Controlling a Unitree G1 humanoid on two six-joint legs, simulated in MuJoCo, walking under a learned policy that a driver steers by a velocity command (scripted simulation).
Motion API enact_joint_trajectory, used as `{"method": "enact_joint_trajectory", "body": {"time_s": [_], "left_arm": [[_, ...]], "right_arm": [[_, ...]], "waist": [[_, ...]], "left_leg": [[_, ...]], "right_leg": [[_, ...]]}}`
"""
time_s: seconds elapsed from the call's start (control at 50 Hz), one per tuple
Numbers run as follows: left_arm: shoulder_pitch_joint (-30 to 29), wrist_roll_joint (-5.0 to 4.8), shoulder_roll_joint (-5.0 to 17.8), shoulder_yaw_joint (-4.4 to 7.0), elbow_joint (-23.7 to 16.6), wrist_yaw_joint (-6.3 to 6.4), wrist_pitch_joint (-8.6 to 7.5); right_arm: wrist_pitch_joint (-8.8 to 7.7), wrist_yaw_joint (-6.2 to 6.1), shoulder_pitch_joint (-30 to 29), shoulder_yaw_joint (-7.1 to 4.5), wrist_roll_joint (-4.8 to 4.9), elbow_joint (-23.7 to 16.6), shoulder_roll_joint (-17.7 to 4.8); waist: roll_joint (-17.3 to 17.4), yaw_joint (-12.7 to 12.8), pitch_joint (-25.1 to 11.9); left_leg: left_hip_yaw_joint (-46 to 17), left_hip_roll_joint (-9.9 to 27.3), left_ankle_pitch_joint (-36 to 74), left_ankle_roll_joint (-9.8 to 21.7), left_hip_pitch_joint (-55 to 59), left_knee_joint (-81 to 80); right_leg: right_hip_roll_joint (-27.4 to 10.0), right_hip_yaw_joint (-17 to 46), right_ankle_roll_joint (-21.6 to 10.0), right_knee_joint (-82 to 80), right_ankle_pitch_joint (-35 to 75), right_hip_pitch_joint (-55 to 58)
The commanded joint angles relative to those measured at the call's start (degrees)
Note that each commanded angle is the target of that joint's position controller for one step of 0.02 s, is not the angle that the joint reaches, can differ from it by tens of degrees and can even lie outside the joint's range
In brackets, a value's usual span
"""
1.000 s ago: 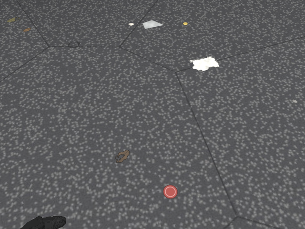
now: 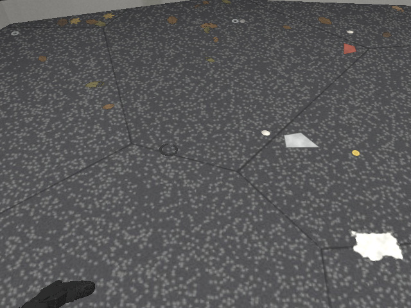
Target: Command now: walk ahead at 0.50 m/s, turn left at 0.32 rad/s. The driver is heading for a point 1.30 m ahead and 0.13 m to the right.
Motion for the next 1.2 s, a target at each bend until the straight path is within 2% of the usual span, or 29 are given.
{"method": "enact_joint_trajectory", "body": {"time_s": [0.02,0.04,0.06,0.08,0.1,0.14,0.28,0.4,0.44,0.48,0.5,0.52,0.54,0.56,0.58,0.6,0.64,0.76,0.9,0.96,1.0,1.02,1.04,1.06,1.08,1.1,1.12,1.16,1.2], "left_arm": [[18.49,1.43,15.78,5.3,0.62,0.59,-0.61],[21.44,-0.44,13.06,5.0,2.32,-0.08,-0.11],[18.64,-1.06,9.18,3.81,1.87,0.02,0.1],[15.42,-0.48,7.79,3.18,1.28,0.16,0.58],[13.14,-0.11,6.57,2.63,1.44,0.15,0.89],[11.12,0.3,5.03,1.91,1.71,0.18,0.79],[13.7,-1.11,9.11,2.87,4.78,0.67,1.22],[18.73,-1.95,10.49,3.1,8.26,0.83,2.65],[18.24,-1.94,11.39,3.38,8.8,1.12,3.33],[17.81,-1.71,9.69,2.56,8.7,1.28,3.61],[17.68,0.13,5.69,0.96,6.74,1.31,3.33],[24.53,-1.06,1.21,-0.31,6.39,1.13,2.3],[20.6,-2.35,7.88,1.33,7.19,1.02,1.84],[15.93,-2.98,9.59,2.06,5.78,0.87,1.63],[13.95,-2.57,8.67,2.01,5.65,1.09,1.82],[13.32,-1.91,8.0,2.24,5.64,1.2,2.29],[15.42,-2.09,5.71,2.15,6.37,1.18,3.67],[9.79,-1.65,3.28,1.93,4.17,0.73,4.72],[-2.72,-1.51,1.99,0.94,-1.46,-1.77,4.42],[-2.19,-1.5,3.71,1.8,-3.21,-2.56,4.66],[6.8,-1.64,6.98,3.73,-1.75,-2.39,5.03],[16.29,-1.71,10.33,5.68,0.62,-1.58,5.24],[22.05,-1.83,16.18,7.35,1.91,-0.18,5.86],[18.93,-1.88,18.37,7.04,-0.23,-0.4,5.05],[19.18,-1.55,13.19,5.55,-0.53,-0.75,4.39],[17.41,-1.35,10.83,4.88,-0.32,-0.72,3.81],[13.52,-1.37,9.04,4.28,-0.47,-0.67,3.56],[8.74,-0.29,5.58,3.02,-1.96,-0.2,3.34],[9.0,-0.36,6.29,3.11,-1.41,0.09,2.86]], "right_arm": [[-1.44,0.18,6.25,0.75,0.4,-4.31,-0.33],[-1.92,0.14,6.52,0.7,0.84,-4.01,-2.92],[-1.99,0.25,0.6,-0.42,1.12,-4.45,-7.24],[-1.95,0.25,-4.4,-0.41,0.61,-5.59,-7.31],[-2.15,0.42,-7.34,-0.36,-0.24,-6.5,-6.62],[-2.13,0.83,-6.6,-0.32,-0.39,-6.31,-4.79],[-2.66,1.54,-14.85,1.5,-0.69,-7.99,-0.52],[-3.31,2.75,-22.42,1.12,0.17,-10.46,-1.92],[-3.53,2.94,-20.26,0.53,0.03,-10.15,-3.23],[-3.6,2.16,-7.46,-1.7,-0.68,-6.78,-7.31],[-3.33,1.37,3.24,-2.92,-1.54,-5.43,-12.17],[-2.86,1.72,4.19,-3.17,-1.55,-4.58,-14.21],[-2.81,1.74,3.29,-1.89,-0.96,-4.8,-8.74],[-2.98,1.62,-0.04,-1.16,-0.71,-4.76,-6.88],[-3.17,1.73,-3.75,-0.67,-1.04,-4.88,-5.57],[-3.47,1.92,-6.45,-0.31,-1.29,-4.77,-3.94],[-4.45,1.97,-8.65,-0.31,-1.76,-4.0,-2.85],[-5.06,0.93,-8.12,-1.3,-1.99,-0.62,-4.93],[-3.03,0.06,-2.92,-2.27,-0.55,2.93,-7.88],[-1.64,-0.37,-3.52,-2.84,0.08,3.21,-9.77],[-0.64,-0.91,-4.76,-3.16,0.33,2.8,-11.13],[-0.58,-1.17,-5.47,-2.77,0.43,2.42,-10.57],[-1.29,-1.07,-3.12,-1.23,-1.41,0.63,-5.74],[-3.43,-0.21,-1.33,0.58,-1.59,-1.81,-1.48],[-5.39,0.83,-7.61,-0.57,0.44,-2.76,-6.6],[-6.41,1.22,-10.89,-0.49,1.66,-4.0,-6.87],[-6.7,0.88,-10.54,-0.38,0.77,-3.12,-6.05],[-5.44,0.74,-8.54,-1.05,-0.8,-1.61,-6.75],[-4.15,0.77,-7.1,-0.83,-1.31,-1.09,-5.16]], "waist": [[-10.25,7.09,-17.93],[-15.86,8.18,-17.29],[-8.67,9.34,-8.72],[-4.41,8.89,-3.98],[-2.8,7.88,-0.07],[-5.06,5.27,1.08],[-3.68,7.04,1.46],[-3.93,8.78,3.3],[-4.35,6.58,2.18],[-2.45,-0.23,-5.87],[5.84,-3.94,-15.39],[20.14,-0.43,-21.19],[11.93,-2.55,-15.67],[9.31,-1.9,-8.36],[5.94,0.0,-4.98],[6.01,1.54,-2.11],[7.24,3.96,-0.99],[3.88,4.08,2.29],[2.45,-0.35,6.16],[4.61,1.79,3.83],[6.08,7.38,-2.02],[4.41,12.47,-6.78],[-6.25,12.21,-11.79],[-13.5,7.55,-19.25],[-6.03,11.31,-17.98],[-4.18,10.4,-10.43],[0.82,7.17,-5.61],[-1.28,3.88,-2.81],[-1.38,2.99,-2.57]], "left_leg": [[2.72,0.91,10.75,-0.73,-25.93,31.26],[2.7,1.27,-7.2,-1.72,-36.54,40.57],[1.42,4.12,-3.3,-1.5,-40.71,44.36],[3.87,6.29,0.92,-1.43,-40.5,43.91],[5.12,7.89,3.92,-1.43,-39.88,40.48],[6.38,10.58,7.54,-1.69,-34.77,34.95],[10.65,10.89,22.64,-3.65,-30.35,11.98],[11.41,8.7,24.92,-1.97,-27.25,1.53],[12.36,7.62,21.9,-0.33,-22.78,-0.78],[12.42,7.48,22.65,2.63,-1.91,-2.71],[-1.38,20.31,24.51,6.47,15.39,-0.96],[-24.78,30.23,11.11,13.78,27.42,-8.21],[-24.02,28.34,3.26,11.84,22.87,-11.17],[-15.59,26.61,4.97,9.75,15.97,-12.37],[-9.9,24.2,9.89,8.65,9.18,-14.09],[-5.22,22.22,13.98,8.23,4.18,-16.11],[0.96,20.6,19.57,7.94,-1.51,-19.51],[13.77,19.71,31.05,7.54,-1.55,-22.4],[21.23,21.76,34.96,5.64,7.49,-20.59],[23.58,22.48,54.93,3.92,11.8,-12.94],[25.1,21.37,69.51,2.29,10.77,1.36],[26.2,18.99,64.22,0.17,3.58,14.49],[26.25,13.98,32.5,-2.86,-15.64,34.23],[14.54,2.14,-7.97,-5.13,-34.0,50.48],[6.26,5.75,-5.48,-3.75,-40.3,51.96],[7.13,8.1,-0.71,-2.35,-41.73,48.6],[7.67,10.95,3.56,-2.17,-38.97,42.61],[7.99,13.67,8.05,-3.04,-31.57,36.59],[9.3,13.73,10.25,-4.71,-29.09,33.17]], "right_leg": [[-19.47,28.21,-15.09,-1.64,-8.57,43.72],[-23.62,43.35,-17.5,-8.76,-23.02,45.53],[-21.69,37.72,-15.0,-10.04,-28.77,39.16],[-19.2,30.06,-13.13,-10.58,-24.74,32.41],[-16.79,24.62,-12.81,-12.09,-18.67,26.2],[-13.48,18.14,-11.95,-14.46,-9.81,19.87],[-11.23,5.79,-12.16,-17.85,3.41,17.36],[-14.08,5.31,-10.23,-15.07,4.46,23.27],[-14.71,4.98,-8.99,-11.37,10.95,25.47],[-10.03,1.75,-6.18,4.61,20.39,19.91],[-5.66,-0.98,-3.7,23.78,2.11,7.78],[1.94,0.37,-1.35,39.71,-30.64,-10.81],[-0.98,5.25,-1.48,45.56,-29.8,-16.47],[-3.18,4.36,-1.85,45.56,-24.2,-18.62],[-5.39,3.33,-1.45,43.56,-19.47,-16.45],[-6.71,3.26,-1.0,41.0,-16.27,-14.81],[-8.05,3.41,-0.26,39.43,-12.7,-9.96],[-7.71,3.79,0.94,27.26,0.8,-14.01],[-6.2,-2.95,-1.93,11.16,4.08,-14.59],[-2.67,-7.07,-4.74,9.63,-3.98,-9.66],[1.88,-9.82,-7.57,8.94,-8.23,3.09],[3.39,-8.2,-9.93,4.76,-4.72,18.03],[-8.11,11.31,-15.19,3.62,-4.94,36.58],[-19.6,43.68,-25.8,-6.16,-13.59,48.79],[-19.04,41.12,-22.99,-9.74,-15.65,48.01],[-16.93,32.39,-20.56,-9.9,-12.99,40.78],[-14.36,25.22,-18.11,-10.1,-7.25,31.86],[-11.44,17.94,-16.56,-12.17,3.11,21.3],[-10.63,14.35,-17.08,-13.97,9.77,16.93]]}}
